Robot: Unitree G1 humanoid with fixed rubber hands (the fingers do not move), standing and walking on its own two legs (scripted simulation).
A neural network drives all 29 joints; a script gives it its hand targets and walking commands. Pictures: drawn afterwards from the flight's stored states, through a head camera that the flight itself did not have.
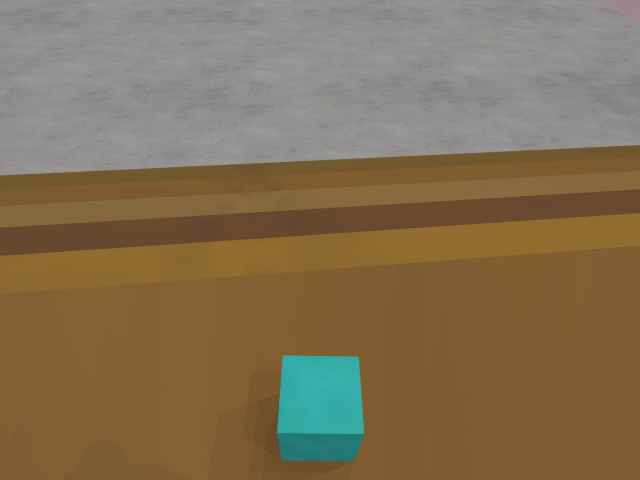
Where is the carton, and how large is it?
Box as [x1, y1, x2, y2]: [277, 355, 363, 460]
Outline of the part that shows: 283,355 277,428 281,458 295,460 354,460 363,435 358,357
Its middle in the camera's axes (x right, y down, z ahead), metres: +0.00 +0.47 +1.09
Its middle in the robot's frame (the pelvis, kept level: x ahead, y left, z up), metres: +0.45 -0.01 -0.65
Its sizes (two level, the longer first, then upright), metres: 0.210 0.200 0.250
